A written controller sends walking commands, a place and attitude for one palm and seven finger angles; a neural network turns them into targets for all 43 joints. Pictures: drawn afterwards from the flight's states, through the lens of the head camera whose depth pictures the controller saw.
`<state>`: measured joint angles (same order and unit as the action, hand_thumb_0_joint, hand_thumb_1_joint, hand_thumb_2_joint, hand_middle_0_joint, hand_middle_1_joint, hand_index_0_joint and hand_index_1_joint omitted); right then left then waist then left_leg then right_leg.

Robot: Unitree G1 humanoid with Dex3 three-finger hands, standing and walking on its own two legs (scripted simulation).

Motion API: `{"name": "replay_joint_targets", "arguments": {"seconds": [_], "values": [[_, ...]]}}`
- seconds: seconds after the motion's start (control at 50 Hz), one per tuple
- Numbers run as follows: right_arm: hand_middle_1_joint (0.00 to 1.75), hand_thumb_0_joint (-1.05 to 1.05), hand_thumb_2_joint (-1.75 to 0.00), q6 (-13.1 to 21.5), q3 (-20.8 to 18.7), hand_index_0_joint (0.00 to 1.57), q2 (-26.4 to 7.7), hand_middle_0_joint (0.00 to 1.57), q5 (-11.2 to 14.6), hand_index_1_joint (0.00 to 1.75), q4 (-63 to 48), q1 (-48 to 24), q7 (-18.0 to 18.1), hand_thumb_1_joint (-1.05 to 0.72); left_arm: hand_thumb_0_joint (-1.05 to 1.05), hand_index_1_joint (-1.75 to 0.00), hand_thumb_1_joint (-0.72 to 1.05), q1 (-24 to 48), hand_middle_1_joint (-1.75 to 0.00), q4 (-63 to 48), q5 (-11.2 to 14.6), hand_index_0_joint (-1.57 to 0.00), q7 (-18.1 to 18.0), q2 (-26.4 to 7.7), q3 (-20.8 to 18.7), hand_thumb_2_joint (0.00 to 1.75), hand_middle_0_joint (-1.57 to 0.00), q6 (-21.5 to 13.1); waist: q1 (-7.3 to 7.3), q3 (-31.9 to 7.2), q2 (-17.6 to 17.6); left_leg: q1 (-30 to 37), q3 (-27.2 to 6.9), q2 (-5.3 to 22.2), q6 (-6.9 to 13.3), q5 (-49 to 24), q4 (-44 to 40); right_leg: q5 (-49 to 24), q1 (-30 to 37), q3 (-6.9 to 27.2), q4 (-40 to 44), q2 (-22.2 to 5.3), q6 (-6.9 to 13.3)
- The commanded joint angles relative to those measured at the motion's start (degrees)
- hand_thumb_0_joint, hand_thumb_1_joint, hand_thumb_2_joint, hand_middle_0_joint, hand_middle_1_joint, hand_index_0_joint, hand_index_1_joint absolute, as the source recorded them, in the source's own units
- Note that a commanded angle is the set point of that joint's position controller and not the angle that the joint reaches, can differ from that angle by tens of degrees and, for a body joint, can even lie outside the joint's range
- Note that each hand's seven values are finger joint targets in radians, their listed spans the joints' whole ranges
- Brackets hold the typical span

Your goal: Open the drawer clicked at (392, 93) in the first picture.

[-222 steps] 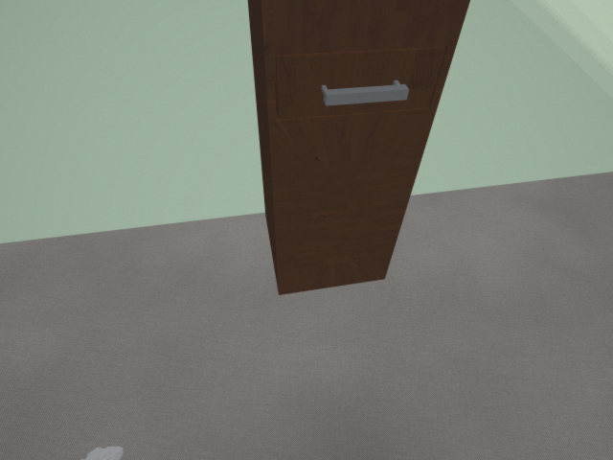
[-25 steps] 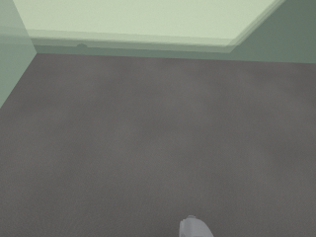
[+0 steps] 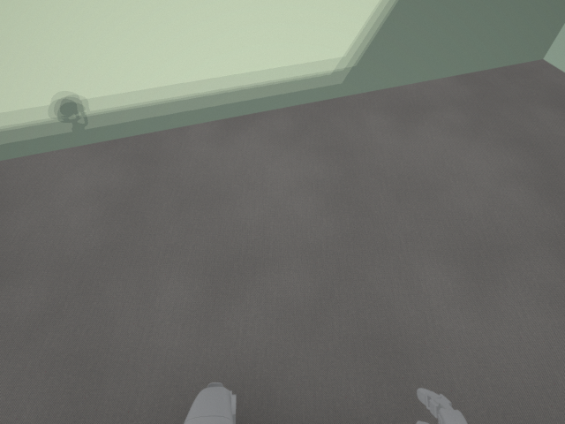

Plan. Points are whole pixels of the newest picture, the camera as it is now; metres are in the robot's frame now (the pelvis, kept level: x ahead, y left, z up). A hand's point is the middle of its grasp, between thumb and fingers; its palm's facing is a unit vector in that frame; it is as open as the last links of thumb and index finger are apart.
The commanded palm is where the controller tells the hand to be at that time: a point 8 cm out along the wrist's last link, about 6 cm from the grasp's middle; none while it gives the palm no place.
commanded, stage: walk to a spot facing it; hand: left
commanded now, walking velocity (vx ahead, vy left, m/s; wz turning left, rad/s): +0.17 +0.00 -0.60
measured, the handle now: out of the picture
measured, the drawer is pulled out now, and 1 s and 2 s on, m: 0.00 0.00 0.00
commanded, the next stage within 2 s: turn to face it in 0.16 s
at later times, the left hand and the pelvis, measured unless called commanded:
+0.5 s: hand (168, 348) +0.26 +0.23 -0.16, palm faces -0.14 -0.97 -0.21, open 7.4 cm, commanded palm none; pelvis +0.13 +0.06 +0.00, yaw -9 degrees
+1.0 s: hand (118, 403) +0.17 +0.31 -0.20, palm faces +0.17 -0.96 -0.24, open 7.4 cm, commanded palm none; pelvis +0.12 +0.09 -0.02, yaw +7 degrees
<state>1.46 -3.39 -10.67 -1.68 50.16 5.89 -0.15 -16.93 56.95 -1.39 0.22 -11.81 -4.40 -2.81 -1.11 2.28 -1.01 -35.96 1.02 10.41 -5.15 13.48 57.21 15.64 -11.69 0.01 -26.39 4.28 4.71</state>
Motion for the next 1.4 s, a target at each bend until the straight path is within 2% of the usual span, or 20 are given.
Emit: {"name": "replay_joint_targets", "arguments": {"seconds": [0.0,0.1,0.12,0.16,0.18,0.3,0.5,0.54,0.56,0.58,0.66,0.86,0.88,0.92,0.94,1.04,1.22,1.34,1.36,1.38], "values": [[0.3,0.0,-0.9,0.9,-0.09,0.2,-2.85,0.2,0.36,0.3,-3.86,-0.86,-0.16,-0.9,0.0,-0.3,0.9,-2.95,-0.3,-3.83,0.18,-0.2,-0.45,-8.26,-1.7,0.9,-0.2,-1.12,-1.08,-1.67,9.56,4.49,3.04,-4.08,-0.03,-1.19,-11.48,-30.45,1.69,12.05,5.06,-12.44,5.28],[0.3,0.0,-0.9,1.44,-0.45,0.2,-5.82,0.2,0.81,0.3,-3.49,1.38,1.13,-0.9,0.0,-0.3,0.9,-2.65,-0.3,-5.05,0.48,-0.2,-1.03,-9.72,-2.33,0.9,-0.2,0.43,0.73,-6.42,9.11,19.34,4.3,-7.68,1.26,-3.36,-28.32,-39.1,4.35,15.07,-6.27,-11.63,2.48],[0.3,0.0,-0.9,1.7,-1.05,0.2,-8.72,0.2,0.43,0.3,-1.67,7.79,1.64,-0.9,0.0,-0.3,0.9,-1.7,-0.3,-5.67,1.05,-0.2,-1.1,-8.95,-2.19,0.9,-0.2,0.52,3.67,-10.46,5.22,33.19,2.11,-3.73,2.45,-13.1,-33.13,-31.72,-2.57,12.95,-13.99,-8.81,-0.14],[0.3,0.0,-0.9,1.31,-2.13,0.2,-16.5,0.2,0.32,0.3,-0.2,16.65,1.79,-0.9,0.0,-0.3,0.9,-5.72,-0.3,-6.11,1.58,-0.2,-0.73,-5.1,-1.29,0.9,-0.2,0.44,5.21,-19.32,-15.83,50.34,-19.43,22.77,13.7,-47.33,-30.57,22.62,-21.53,2.8,-43.7,-1.43,-5.75],[0.3,0.0,-0.9,0.64,-1.19,0.2,-13.34,0.2,0.66,0.3,-1.27,13.52,1.37,-0.9,0.0,-0.3,0.9,-6.29,-0.3,-5.33,0.92,-0.2,-0.95,-7.36,-1.84,0.9,-0.2,1.27,3.77,-15.24,-7.73,41.45,-13.74,21.04,14.64,-39.29,-32.34,21.01,-19.54,3.5,-47.74,-4.72,-6.24],[0.3,0.0,-0.9,0.97,0.68,0.2,-6.94,0.2,0.05,0.3,-0.52,5.21,1.8,-0.9,0.0,-0.3,0.9,-3.74,-0.3,-4.09,0.32,-0.2,0.35,-1.49,-0.85,0.9,-0.2,4.04,-0.14,-1.81,-11.04,19.57,2.62,7.49,11.26,-27.77,-38.45,7.69,-13.76,-1.54,-39.64,-7.59,-7.42],[0.3,0.0,-0.9,-0.7,-0.95,0.2,-8.48,0.2,0.5,0.3,5.65,11.35,1.25,-0.9,0.0,-0.3,0.9,1.96,-0.3,-2.97,0.64,-0.2,-1.55,-1.57,0.85,0.9,-0.2,2.76,0.46,-5.7,-8.61,24.15,-5.52,4.52,11.47,-25.02,-34.17,-2.0,0.01,-5.62,-1.52,-6.71,-7.56],[0.3,0.0,-0.9,-1.06,-0.89,0.2,-5.64,0.2,1.19,0.3,5.29,11.96,0.62,-0.9,0.0,-0.3,0.9,0.28,-0.3,-2.4,0.3,-0.2,-2.18,-6.27,-0.02,0.9,-0.2,1.81,-0.35,-7.23,0.59,14.66,-1.66,-0.83,6.24,-13.18,-26.2,-16.27,11.61,2.07,5.34,-15.67,-5.05],[0.3,0.0,-0.9,-1.3,-0.02,0.2,-2.08,0.2,1.25,0.3,3.78,11.25,0.32,-0.9,0.0,-0.3,0.9,-1.56,-0.3,-1.96,-0.05,-0.2,-2.58,-10.26,-0.84,0.9,-0.2,1.48,-1.03,-6.91,12.93,5.61,5.15,-7.56,2.87,9.12,-18.0,-29.9,15.63,9.62,5.98,-27.21,-0.53],[0.3,0.0,-0.9,-2.28,-0.65,0.2,-3.48,0.2,1.02,0.3,2.68,9.42,0.63,-0.9,0.0,-0.3,0.9,-2.42,-0.3,-2.57,0.0,-0.2,-2.51,-11.6,-0.95,0.9,-0.2,1.73,-2.38,-6.87,13.0,5.72,2.44,-7.74,2.76,20.82,-7.52,-34.58,10.8,9.91,6.43,-32.33,4.45],[0.3,0.0,-0.9,-3.79,-1.49,0.2,-3.88,0.2,0.87,0.3,4.85,11.67,0.08,-0.9,0.0,-0.3,0.9,6.45,-0.3,-4.81,0.12,-0.2,-2.91,-7.08,-0.31,0.9,-0.2,1.97,1.83,-1.67,10.73,3.11,1.45,-5.97,1.37,13.79,7.32,-34.36,5.82,-2.51,4.93,-25.07,2.75],[0.3,0.0,-0.9,-3.53,-2.13,0.2,-4.21,0.2,0.54,0.3,1.03,10.4,-1.06,-0.9,0.0,-0.3,0.9,6.57,-0.3,-6.23,-0.11,-0.2,-2.3,-9.85,-1.9,0.9,-0.2,3.42,2.27,-1.96,11.0,17.66,8.17,-7.58,1.83,2.65,-20.08,-16.98,-0.91,-10.35,-4.24,-24.48,-1.82],[0.3,0.0,-0.9,-3.17,-2.69,0.2,-6.32,0.2,0.44,0.3,1.54,13.59,-1.13,-0.9,0.0,-0.3,0.9,6.6,-0.3,-6.72,0.29,-0.2,-2.17,-9.28,-1.81,0.9,-0.2,3.81,4.08,-4.14,5.49,24.16,6.49,-6.91,2.43,-4.34,-26.47,-12.36,-4.15,-11.56,-11.16,-23.3,-3.8],[0.3,0.0,-0.9,-2.17,-5.04,0.2,-17.0,0.2,0.19,0.3,1.75,19.65,-0.38,-0.9,0.0,-0.3,0.9,9.08,-0.3,-11.11,0.89,-0.2,-1.77,-3.13,-0.58,0.9,-0.2,4.34,7.32,-6.62,-20.22,31.23,-25.45,14.68,14.66,-32.19,-37.73,25.63,-22.38,-9.52,-36.76,-10.68,-10.58],[0.3,0.0,-0.9,-2.31,-4.95,0.2,-17.38,0.2,0.28,0.3,2.39,19.92,-0.18,-0.9,0.0,-0.3,0.9,11.41,-0.3,-11.94,0.34,-0.2,-1.81,-5.06,-0.51,0.9,-0.2,4.77,7.23,-6.52,-11.19,28.36,-22.73,15.79,16.6,-22.86,-37.97,21.93,-21.29,-3.51,-42.38,-12.08,-9.05],[0.3,0.0,-0.9,-1.73,-2.89,0.2,-12.21,0.2,0.12,0.3,-2.32,4.32,0.7,-0.9,0.0,-0.3,0.9,7.02,-0.3,-8.07,-0.03,-0.2,-0.55,-6.02,-1.77,0.9,-0.2,4.92,1.97,-3.22,-8.13,18.79,-14.11,3.63,11.73,1.52,-41.54,5.44,-19.37,-0.76,-41.77,-11.57,-9.1],[0.3,0.0,-0.9,-2.47,-3.91,0.2,-13.76,0.2,0.19,0.3,-1.93,7.59,0.4,-0.9,0.0,-0.3,0.9,7.61,-0.3,-9.62,0.42,-0.2,-1.21,-5.5,-1.29,0.9,-0.2,4.74,4.07,-6.49,-6.94,25.83,-21.51,2.97,14.91,-0.09,-40.78,9.39,-16.93,-0.06,-25.54,-7.97,-9.21],[0.3,0.0,-0.9,-3.59,-4.38,0.2,-13.61,0.2,0.23,0.3,-3.38,3.01,-0.09,-0.9,0.0,-0.3,0.9,-1.01,-0.3,-8.23,1.09,-0.2,-1.66,-6.1,-1.33,0.9,-0.2,4.26,0.24,-6.85,-9.12,16.02,-22.2,-1.87,11.64,-1.38,-38.3,4.7,0.96,-1.88,-4.12,-4.76,-7.37],[0.3,0.0,-0.9,-3.83,-4.32,0.2,-12.18,0.2,0.47,0.3,-3.96,1.79,-0.26,-0.9,0.0,-0.3,0.9,-4.03,-0.3,-7.59,0.92,-0.2,-1.87,-7.28,-1.78,0.9,-0.2,3.92,-1.45,-6.61,-6.16,10.17,-19.67,-4.97,8.81,2.85,-34.84,1.0,7.99,-1.33,4.93,-6.68,-6.48],[0.3,0.0,-0.9,-4.17,-3.89,0.2,-7.99,0.2,1.01,0.3,-4.6,3.21,-0.53,-0.9,0.0,-0.3,0.9,-4.8,-0.3,-8.18,-0.12,-0.2,-2.33,-12.23,-2.75,0.9,-0.2,3.32,-1.76,-5.99,8.63,-0.76,-11.74,-12.19,4.15,11.37,-20.14,10.68,13.43,12.71,14.93,-20.15,-1.86]]}}
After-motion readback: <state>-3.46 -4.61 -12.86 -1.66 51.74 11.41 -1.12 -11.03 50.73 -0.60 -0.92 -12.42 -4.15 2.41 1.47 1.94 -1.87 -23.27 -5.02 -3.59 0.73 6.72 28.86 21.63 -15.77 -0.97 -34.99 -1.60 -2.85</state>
